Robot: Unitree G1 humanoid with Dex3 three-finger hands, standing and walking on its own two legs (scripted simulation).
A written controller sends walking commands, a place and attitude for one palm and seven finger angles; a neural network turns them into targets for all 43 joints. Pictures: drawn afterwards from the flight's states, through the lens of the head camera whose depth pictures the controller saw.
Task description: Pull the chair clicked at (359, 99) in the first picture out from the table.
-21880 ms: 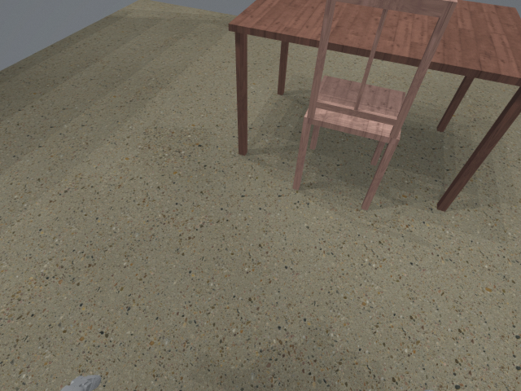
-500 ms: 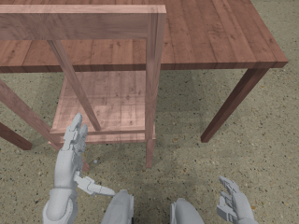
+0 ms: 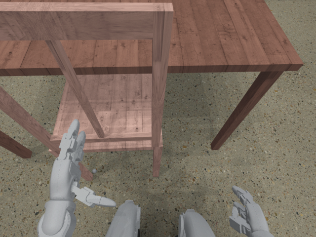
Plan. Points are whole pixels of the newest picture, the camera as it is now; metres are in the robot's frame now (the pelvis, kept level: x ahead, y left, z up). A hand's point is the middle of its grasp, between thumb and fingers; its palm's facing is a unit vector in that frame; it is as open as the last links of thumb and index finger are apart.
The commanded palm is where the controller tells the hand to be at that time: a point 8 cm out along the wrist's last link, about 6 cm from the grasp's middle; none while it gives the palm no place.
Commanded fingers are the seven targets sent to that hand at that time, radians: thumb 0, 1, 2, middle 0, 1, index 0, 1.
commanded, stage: aim the fingers beside a spindle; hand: left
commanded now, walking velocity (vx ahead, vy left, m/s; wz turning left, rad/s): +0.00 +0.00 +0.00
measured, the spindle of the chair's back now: (84, 103) +0.41 +0.20 +0.08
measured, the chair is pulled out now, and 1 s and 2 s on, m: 0.00 -0.01 -0.03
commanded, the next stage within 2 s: push the fingers through the gap in 0.10 s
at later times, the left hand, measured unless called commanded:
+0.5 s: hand (95, 162) +0.28 +0.16 +0.03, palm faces +0.05 -1.00 -0.02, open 16.9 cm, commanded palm +0.27 +0.21 +0.03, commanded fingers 0.00 -0.50 0.30 -0.06 -0.08 -0.06 -0.08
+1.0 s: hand (96, 155) +0.30 +0.16 +0.02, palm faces +0.08 -1.00 -0.04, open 16.6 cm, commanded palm +0.31 +0.21 +0.03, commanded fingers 0.00 -0.50 0.30 -0.06 -0.08 -0.06 -0.08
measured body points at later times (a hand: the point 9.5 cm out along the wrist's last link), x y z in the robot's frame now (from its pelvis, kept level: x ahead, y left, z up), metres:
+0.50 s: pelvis +0.00 +0.01 +0.00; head +0.10 +0.02 +0.43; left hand +0.27 +0.22 +0.03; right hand +0.18 -0.22 -0.10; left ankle +0.03 +0.11 -0.62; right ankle +0.00 -0.11 -0.62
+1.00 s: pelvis -0.02 +0.00 +0.00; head +0.09 +0.02 +0.43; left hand +0.29 +0.22 +0.02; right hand +0.16 -0.23 -0.11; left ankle +0.03 +0.11 -0.62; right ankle +0.00 -0.11 -0.62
